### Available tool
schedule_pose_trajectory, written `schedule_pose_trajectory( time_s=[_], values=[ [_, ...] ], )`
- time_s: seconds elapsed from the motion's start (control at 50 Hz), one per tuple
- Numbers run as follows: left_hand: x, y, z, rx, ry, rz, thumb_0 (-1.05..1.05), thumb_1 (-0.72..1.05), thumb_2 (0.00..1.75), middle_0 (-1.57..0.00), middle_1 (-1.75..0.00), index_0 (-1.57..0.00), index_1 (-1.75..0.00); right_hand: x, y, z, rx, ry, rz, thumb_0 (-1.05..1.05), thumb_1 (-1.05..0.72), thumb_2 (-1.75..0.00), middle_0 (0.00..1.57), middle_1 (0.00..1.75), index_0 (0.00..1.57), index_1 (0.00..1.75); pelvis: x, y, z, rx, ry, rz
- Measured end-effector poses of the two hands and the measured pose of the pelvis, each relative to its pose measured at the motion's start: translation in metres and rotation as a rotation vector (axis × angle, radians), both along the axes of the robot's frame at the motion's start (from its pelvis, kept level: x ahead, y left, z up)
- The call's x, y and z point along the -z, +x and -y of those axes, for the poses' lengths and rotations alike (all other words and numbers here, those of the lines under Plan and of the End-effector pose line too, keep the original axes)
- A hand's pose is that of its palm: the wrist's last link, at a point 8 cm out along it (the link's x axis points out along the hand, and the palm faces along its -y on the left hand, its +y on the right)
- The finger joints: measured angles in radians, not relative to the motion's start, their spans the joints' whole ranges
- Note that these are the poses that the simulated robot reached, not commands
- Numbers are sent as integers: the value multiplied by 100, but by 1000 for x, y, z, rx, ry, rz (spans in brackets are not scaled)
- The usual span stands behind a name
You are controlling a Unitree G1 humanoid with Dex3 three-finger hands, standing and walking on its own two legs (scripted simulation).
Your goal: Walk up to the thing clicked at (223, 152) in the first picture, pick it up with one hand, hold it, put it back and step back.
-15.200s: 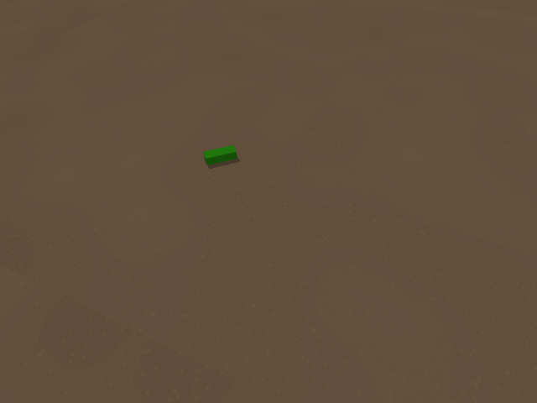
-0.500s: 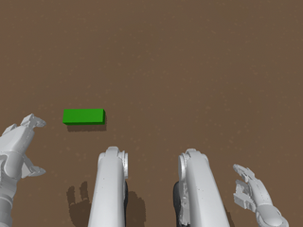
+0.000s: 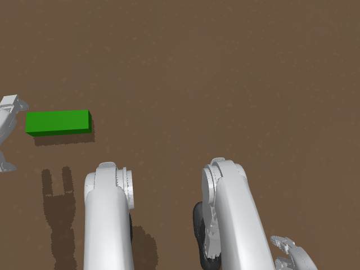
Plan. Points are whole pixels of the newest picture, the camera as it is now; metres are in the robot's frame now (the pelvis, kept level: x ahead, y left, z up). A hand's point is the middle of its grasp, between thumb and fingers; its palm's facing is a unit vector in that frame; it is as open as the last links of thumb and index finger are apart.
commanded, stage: rise first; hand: left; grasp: from above
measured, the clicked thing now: (60, 123) +0.48 +0.34 -0.33
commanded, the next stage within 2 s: none
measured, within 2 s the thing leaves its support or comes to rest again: neither
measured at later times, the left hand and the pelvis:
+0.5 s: hand (20, 134) +0.40 +0.37 -0.18, palm faces -0.44 -0.08 -0.89, open 14.1 cm; pelvis +0.01 +0.00 -0.03, yaw -2 degrees
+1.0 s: hand (28, 130) +0.42 +0.37 -0.21, palm faces -0.44 -0.10 -0.89, open 14.2 cm; pelvis +0.01 +0.00 -0.04, yaw -3 degrees
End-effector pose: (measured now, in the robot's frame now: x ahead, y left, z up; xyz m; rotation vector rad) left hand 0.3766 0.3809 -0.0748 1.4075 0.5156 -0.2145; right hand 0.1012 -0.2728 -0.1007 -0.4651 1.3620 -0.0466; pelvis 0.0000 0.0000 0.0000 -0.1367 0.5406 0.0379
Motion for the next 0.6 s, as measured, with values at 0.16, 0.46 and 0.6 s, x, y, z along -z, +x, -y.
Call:
schedule_pose_trajectory(
  time_s=[0.16,0.46,0.6],
  values=[
    [22,14,0,42,41,-7,0,-52,104,-8,-97,-7,-98,11,12,-4,-28,-8,-15,1,-89,-89,21,30,21,30,12,4,-2,2,-11,-2],
    [47,31,4,69,59,5,0,-51,101,-9,-96,-8,-97,26,11,-4,-36,-14,-47,1,-90,-89,21,30,21,30,30,9,-1,17,-16,8],
    [55,38,5,57,61,10,0,-51,101,-8,-98,-8,-98,32,1,-1,-38,-21,-74,1,-90,-89,21,30,21,30,38,9,0,23,-16,12]
  ],
)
